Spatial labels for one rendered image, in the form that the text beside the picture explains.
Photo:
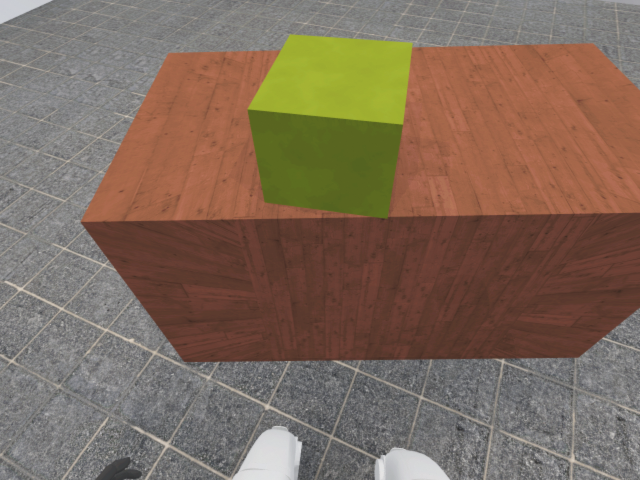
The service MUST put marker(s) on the pedestal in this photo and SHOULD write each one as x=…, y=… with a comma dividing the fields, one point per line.
x=513, y=228

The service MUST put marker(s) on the carton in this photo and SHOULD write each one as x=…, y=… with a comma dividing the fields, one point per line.
x=327, y=121

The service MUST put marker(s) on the right robot thigh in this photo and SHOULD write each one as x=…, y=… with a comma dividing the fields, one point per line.
x=407, y=465

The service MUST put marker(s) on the left robot thigh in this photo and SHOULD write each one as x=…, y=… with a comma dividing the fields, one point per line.
x=274, y=456

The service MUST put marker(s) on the robot thigh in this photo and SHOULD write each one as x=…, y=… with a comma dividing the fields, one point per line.
x=274, y=456
x=407, y=465

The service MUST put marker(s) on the robot left hand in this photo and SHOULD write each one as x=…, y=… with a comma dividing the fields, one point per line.
x=117, y=471

